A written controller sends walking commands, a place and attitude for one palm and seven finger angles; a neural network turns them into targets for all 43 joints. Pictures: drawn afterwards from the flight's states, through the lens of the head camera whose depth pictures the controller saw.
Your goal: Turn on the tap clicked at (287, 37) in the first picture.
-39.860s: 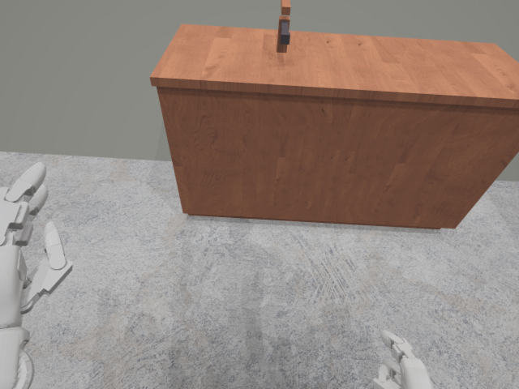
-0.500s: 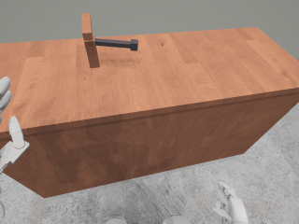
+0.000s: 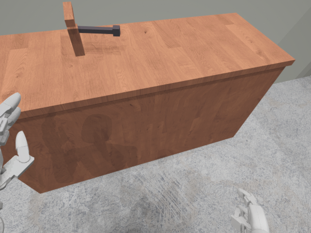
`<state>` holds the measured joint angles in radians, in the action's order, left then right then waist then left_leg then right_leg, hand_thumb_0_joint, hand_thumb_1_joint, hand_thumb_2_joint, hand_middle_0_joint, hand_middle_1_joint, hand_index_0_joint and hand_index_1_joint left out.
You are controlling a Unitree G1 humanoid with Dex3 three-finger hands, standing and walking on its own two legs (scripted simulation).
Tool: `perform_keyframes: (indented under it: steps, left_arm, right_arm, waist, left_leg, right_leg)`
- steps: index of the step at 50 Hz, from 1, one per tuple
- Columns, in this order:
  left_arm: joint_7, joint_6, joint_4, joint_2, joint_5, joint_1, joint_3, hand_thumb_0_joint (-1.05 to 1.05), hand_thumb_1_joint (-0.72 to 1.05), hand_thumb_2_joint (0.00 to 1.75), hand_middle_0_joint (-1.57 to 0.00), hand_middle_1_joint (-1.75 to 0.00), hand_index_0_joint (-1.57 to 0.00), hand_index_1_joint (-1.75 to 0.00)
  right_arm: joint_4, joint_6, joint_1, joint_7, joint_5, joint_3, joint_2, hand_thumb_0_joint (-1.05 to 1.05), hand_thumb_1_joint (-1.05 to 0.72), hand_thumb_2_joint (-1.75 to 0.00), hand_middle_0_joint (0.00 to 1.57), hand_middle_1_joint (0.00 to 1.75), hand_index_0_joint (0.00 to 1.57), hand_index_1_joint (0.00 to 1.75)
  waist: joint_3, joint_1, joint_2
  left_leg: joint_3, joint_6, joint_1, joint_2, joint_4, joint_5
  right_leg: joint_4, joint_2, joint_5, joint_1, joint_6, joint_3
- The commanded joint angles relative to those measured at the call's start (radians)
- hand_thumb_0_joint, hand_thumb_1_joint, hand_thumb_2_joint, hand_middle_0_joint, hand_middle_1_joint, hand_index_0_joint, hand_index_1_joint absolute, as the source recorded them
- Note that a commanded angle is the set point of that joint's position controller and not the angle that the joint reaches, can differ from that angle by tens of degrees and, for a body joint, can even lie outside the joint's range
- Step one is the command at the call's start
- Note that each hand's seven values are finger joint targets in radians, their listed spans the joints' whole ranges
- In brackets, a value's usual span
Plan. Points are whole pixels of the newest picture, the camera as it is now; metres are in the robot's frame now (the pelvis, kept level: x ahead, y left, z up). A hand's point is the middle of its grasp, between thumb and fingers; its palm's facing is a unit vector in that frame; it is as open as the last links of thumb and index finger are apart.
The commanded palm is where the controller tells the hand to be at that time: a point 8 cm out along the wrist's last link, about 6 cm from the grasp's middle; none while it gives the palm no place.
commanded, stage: stop stepping back and stand still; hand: left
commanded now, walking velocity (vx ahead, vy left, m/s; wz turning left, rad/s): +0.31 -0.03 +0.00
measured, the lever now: (116, 30) +0.76 +0.18 +0.11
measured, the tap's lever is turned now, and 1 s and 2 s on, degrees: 74 74 74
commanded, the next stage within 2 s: stand and check the lever's angle in 1.44 s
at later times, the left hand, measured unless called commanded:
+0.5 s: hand (3, 220) +0.12 +0.22 +0.17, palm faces +0.44 -0.81 -0.40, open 7.4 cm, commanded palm +0.07 +0.26 +0.18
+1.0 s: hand out of the picture +0.12 +0.24 +0.17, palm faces +0.47 -0.80 -0.38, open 7.4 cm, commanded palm +0.06 +0.28 +0.18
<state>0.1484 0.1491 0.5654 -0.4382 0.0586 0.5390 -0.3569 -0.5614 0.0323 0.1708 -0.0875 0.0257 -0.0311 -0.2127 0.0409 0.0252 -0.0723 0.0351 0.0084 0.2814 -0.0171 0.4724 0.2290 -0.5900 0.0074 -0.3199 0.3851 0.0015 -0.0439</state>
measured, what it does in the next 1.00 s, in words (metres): steps on the spot: left foot, then right foot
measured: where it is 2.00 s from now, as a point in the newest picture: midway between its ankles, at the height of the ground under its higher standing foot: outside the picture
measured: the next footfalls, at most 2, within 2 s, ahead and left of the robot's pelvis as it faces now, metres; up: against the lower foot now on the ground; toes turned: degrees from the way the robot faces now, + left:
left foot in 0.32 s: -0.02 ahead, +0.13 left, +0.00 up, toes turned +1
right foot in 0.52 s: -0.01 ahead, -0.11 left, +0.00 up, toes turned +1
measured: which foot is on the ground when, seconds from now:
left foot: down 0.00-0.14, up 0.16-0.30, down 0.32-0.52, up 0.54-0.80, down 0.82-1.00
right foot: down 0.00-0.32, up 0.34-0.50, down 0.52-1.00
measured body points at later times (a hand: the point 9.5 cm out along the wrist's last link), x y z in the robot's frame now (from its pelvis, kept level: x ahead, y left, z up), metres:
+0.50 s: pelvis -0.08 -0.03 +0.00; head -0.11 -0.04 +0.44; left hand +0.10 +0.26 +0.19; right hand +0.05 -0.25 -0.10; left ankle -0.07 +0.13 -0.73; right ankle -0.06 -0.11 -0.72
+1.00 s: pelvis -0.08 -0.01 +0.00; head -0.08 -0.02 +0.45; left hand +0.09 +0.28 +0.19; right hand +0.11 -0.24 -0.08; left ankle -0.06 +0.12 -0.74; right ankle -0.05 -0.11 -0.74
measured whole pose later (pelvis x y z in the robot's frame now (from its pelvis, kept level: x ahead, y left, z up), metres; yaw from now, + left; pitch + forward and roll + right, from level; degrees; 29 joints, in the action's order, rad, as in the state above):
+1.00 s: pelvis -0.08 -0.01 +0.00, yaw +3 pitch -3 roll +0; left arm 0.15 0.16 0.44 -0.33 0.04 0.44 -0.34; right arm -0.61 0.12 0.17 -0.06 0.02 -0.02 -0.22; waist 0.05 -0.01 0.03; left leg 0.04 -0.02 0.24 0.05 0.53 0.24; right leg -0.52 0.01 -0.25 0.23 -0.02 0.05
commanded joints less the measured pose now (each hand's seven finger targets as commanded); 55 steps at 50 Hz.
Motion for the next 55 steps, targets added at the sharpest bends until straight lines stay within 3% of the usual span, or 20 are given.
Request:
perform_keyframes:
  steps: [1,4,7,8,14,16,17,18,20,22,24,25,26,28,29,33,38,42,49,55]
  left_arm:
    - [0.034,0.047,0.255,-0.1,-0.007,-0.037,-0.09,0.0,0.9,0.9,-0.2,-0.3,-0.2,-0.3]
    - [0.042,0.04,0.197,-0.076,-0.021,-0.078,-0.06,0.0,0.9,0.9,-0.2,-0.3,-0.2,-0.3]
    - [0.038,0.029,0.153,-0.116,-0.035,-0.15,-0.065,0.0,0.9,0.9,-0.2,-0.3,-0.2,-0.3]
    - [0.038,0.026,0.132,-0.101,-0.032,-0.188,-0.049,0.0,0.9,0.9,-0.2,-0.3,-0.2,-0.3]
    - [0.041,0.032,0.081,-0.089,-0.025,-0.223,-0.05,0.0,0.9,0.9,-0.2,-0.3,-0.2,-0.3]
    - [0.051,0.042,0.149,-0.074,-0.032,-0.262,-0.055,0.0,0.9,0.9,-0.2,-0.3,-0.2,-0.3]
    - [0.048,0.047,0.139,-0.124,-0.047,-0.292,-0.09,0.0,0.9,0.9,-0.2,-0.3,-0.2,-0.3]
    - [0.03,0.043,0.062,-0.151,-0.059,-0.192,-0.137,0.0,0.9,0.9,-0.2,-0.3,-0.2,-0.3]
    - [0.026,0.042,0.062,-0.085,-0.028,-0.173,-0.076,0.0,0.9,0.9,-0.2,-0.3,-0.2,-0.3]
    - [0.019,0.03,0.037,-0.052,-0.022,-0.156,-0.043,0.0,0.9,0.9,-0.2,-0.3,-0.2,-0.3]
    - [0.018,0.026,0.009,-0.063,-0.029,-0.13,-0.054,0.0,0.9,0.9,-0.2,-0.3,-0.2,-0.3]
    - [0.01,0.024,0.02,-0.058,-0.037,-0.143,-0.04,0.0,0.9,0.9,-0.2,-0.3,-0.2,-0.3]
    - [0.003,0.024,0.046,-0.102,-0.032,-0.163,-0.066,0.0,0.9,0.9,-0.2,-0.3,-0.2,-0.3]
    - [-0.003,0.069,0.175,-0.157,-0.018,-0.279,-0.119,0.0,0.9,0.9,-0.2,-0.3,-0.2,-0.3]
    - [-0.001,0.068,0.107,-0.131,-0.024,-0.222,-0.111,0.0,0.9,0.9,-0.2,-0.3,-0.2,-0.3]
    - [0.0,0.09,0.139,-0.127,-0.013,-0.161,-0.12,0.0,0.9,0.9,-0.2,-0.3,-0.2,-0.3]
    - [0.027,0.084,0.102,-0.081,-0.003,-0.109,-0.096,0.0,0.9,0.9,-0.2,-0.3,-0.2,-0.3]
    - [0.024,0.079,0.081,-0.052,-0.002,-0.144,-0.075,0.0,0.9,0.9,-0.2,-0.3,-0.2,-0.3]
    - [0.012,0.071,0.119,-0.063,-0.018,-0.194,-0.064,0.0,0.9,0.9,-0.2,-0.3,-0.2,-0.3]
    - [0.023,0.066,0.183,-0.08,-0.015,-0.161,-0.084,0.0,0.9,0.9,-0.2,-0.3,-0.2,-0.3]
  right_arm:
    - [0.141,0.1,-0.042,0.006,-0.008,-0.022,-0.129,0.0,-0.9,-0.9,0.2,0.3,0.2,0.3]
    - [0.126,0.114,-0.05,0.007,-0.002,-0.023,-0.138,0.0,-0.9,-0.9,0.2,0.3,0.2,0.3]
    - [0.096,0.096,-0.057,0.011,-0.017,-0.04,-0.137,0.0,-0.9,-0.9,0.2,0.3,0.2,0.3]
    - [0.063,0.09,-0.054,0.01,-0.022,-0.033,-0.117,0.0,-0.9,-0.9,0.2,0.3,0.2,0.3]
    - [0.07,0.076,-0.036,-0.003,-0.026,0.006,-0.111,0.0,-0.9,-0.9,0.2,0.3,0.2,0.3]
    - [0.083,0.098,-0.028,-0.001,-0.025,0.005,-0.143,0.0,-0.9,-0.9,0.2,0.3,0.2,0.3]
    - [0.107,0.111,-0.05,0.0,-0.027,-0.002,-0.12,0.0,-0.9,-0.9,0.2,0.3,0.2,0.3]
    - [0.068,0.109,-0.045,0.01,-0.034,-0.022,-0.111,0.0,-0.9,-0.9,0.2,0.3,0.2,0.3]
    - [0.078,0.122,-0.056,0.032,-0.014,-0.009,-0.12,0.0,-0.9,-0.9,0.2,0.3,0.2,0.3]
    - [0.077,0.127,-0.077,0.023,-0.015,0.005,-0.111,0.0,-0.9,-0.9,0.2,0.3,0.2,0.3]
    - [0.076,0.117,-0.073,0.016,-0.026,-0.001,-0.122,0.0,-0.9,-0.9,0.2,0.3,0.2,0.3]
    - [0.074,0.113,-0.063,0.02,-0.023,-0.011,-0.111,0.0,-0.9,-0.9,0.2,0.3,0.2,0.3]
    - [0.086,0.111,-0.075,0.025,-0.011,-0.027,-0.108,0.0,-0.9,-0.9,0.2,0.3,0.2,0.3]
    - [0.067,0.133,-0.073,0.03,-0.021,-0.018,-0.103,0.0,-0.9,-0.9,0.2,0.3,0.2,0.3]
    - [0.036,0.139,-0.035,0.033,-0.021,-0.015,-0.081,0.0,-0.9,-0.9,0.2,0.3,0.2,0.3]
    - [0.055,0.129,-0.043,0.024,-0.014,-0.016,-0.087,0.0,-0.9,-0.9,0.2,0.3,0.2,0.3]
    - [0.082,0.148,-0.05,0.008,-0.019,-0.02,-0.093,0.0,-0.9,-0.9,0.2,0.3,0.2,0.3]
    - [0.106,0.137,-0.061,0.012,-0.005,-0.034,-0.147,0.0,-0.9,-0.9,0.2,0.3,0.2,0.3]
    - [0.101,0.14,-0.075,0.024,-0.013,-0.022,-0.119,0.0,-0.9,-0.9,0.2,0.3,0.2,0.3]
    - [0.116,0.14,-0.093,0.024,-0.021,-0.011,-0.115,0.0,-0.9,-0.9,0.2,0.3,0.2,0.3]
  waist:
    - [-0.169,-0.017,0.312]
    - [-0.121,-0.013,0.144]
    - [-0.04,-0.006,-0.126]
    - [-0.02,0.006,-0.138]
    - [-0.07,0.01,0.104]
    - [0.0,0.015,0.487]
    - [0.031,0.003,0.397]
    - [-0.108,-0.049,0.217]
    - [0.002,-0.022,0.212]
    - [0.043,-0.025,0.293]
    - [0.004,-0.051,0.185]
    - [-0.001,-0.053,-0.047]
    - [-0.037,-0.046,-0.33]
    - [-0.088,-0.004,-0.029]
    - [-0.12,0.011,0.026]
    - [-0.092,0.0,-0.017]
    - [-0.099,-0.029,-0.011]
    - [-0.06,-0.035,0.193]
    - [-0.073,-0.022,0.043]
    - [-0.144,-0.036,0.163]
  left_leg:
    - [-0.189,0.088,-0.068,0.232,-0.16,-0.281]
    - [-0.125,0.052,0.096,0.128,-0.089,0.237]
    - [-0.033,0.001,0.05,0.002,0.383,0.258]
    - [-0.033,0.004,0.031,0.017,0.52,0.225]
    - [-0.007,0.046,-0.139,0.036,0.033,0.315]
    - [-0.529,0.186,-0.002,0.33,-0.375,0.767]
    - [-0.591,0.243,0.129,0.397,-0.405,0.684]
    - [-0.323,0.192,0.132,0.298,-0.303,0.357]
    - [-0.359,0.185,0.153,0.287,-0.298,0.501]
    - [-0.237,0.136,0.231,0.243,-0.274,0.498]
    - [-0.146,0.078,0.314,0.169,-0.035,0.454]
    - [-0.029,0.051,0.369,0.067,0.28,0.356]
    - [-0.014,0.02,0.443,-0.006,0.62,0.315]
    - [-0.096,-0.005,0.416,0.058,0.747,0.155]
    - [-0.102,-0.007,0.343,0.067,0.731,0.124]
    - [-0.024,-0.009,0.158,0.075,0.445,0.045]
    - [0.052,0.021,-0.105,0.03,0.003,0.039]
    - [-0.221,0.091,-0.09,0.21,-0.134,0.019]
    - [-0.049,0.026,-0.033,0.083,0.005,0.017]
    - [-0.092,0.027,-0.092,0.126,-0.084,-0.151]
  right_leg:
    - [-0.045,-0.008,-0.072,-0.097,0.015,0.03]
    - [0.208,-0.036,0.04,-0.261,0.004,-0.004]
    - [0.484,-0.291,-0.554,0.072,-0.14,-0.397]
    - [0.487,-0.319,-0.543,0.15,-0.167,-0.4]
    - [0.162,-0.148,-0.41,0.154,-0.094,-0.074]
    - [-0.43,0.072,-0.203,0.22,0.002,0.116]
    - [-0.622,0.016,-0.136,0.21,0.001,0.015]
    - [-0.704,0.02,-0.106,0.058,-0.002,0.044]
    - [-0.463,-0.028,-0.116,0.097,0.007,0.052]
    - [-0.179,-0.015,-0.141,-0.107,-0.006,0.098]
    - [0.122,0.025,-0.15,-0.345,-0.032,0.107]
    - [0.274,-0.083,-0.176,-0.364,-0.076,-0.071]
    - [0.458,-0.34,-0.292,-0.311,-0.151,-0.545]
    - [0.411,-0.378,-0.013,-0.277,-0.171,-0.498]
    - [0.362,-0.329,-0.156,-0.227,-0.177,-0.424]
    - [0.334,-0.261,0.076,-0.152,-0.139,-0.15]
    - [0.263,-0.217,-0.002,-0.149,-0.091,-0.101]
    - [0.089,-0.045,0.054,-0.093,-0.001,0.004]
    - [0.24,-0.11,0.103,-0.17,-0.035,-0.087]
    - [0.153,-0.05,0.244,-0.232,-0.012,0.007]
